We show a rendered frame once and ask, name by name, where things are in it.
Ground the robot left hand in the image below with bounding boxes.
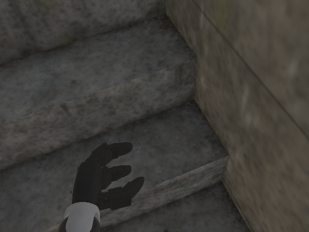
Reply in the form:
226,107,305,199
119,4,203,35
70,142,145,211

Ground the robot left forearm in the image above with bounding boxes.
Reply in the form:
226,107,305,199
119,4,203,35
58,202,100,232

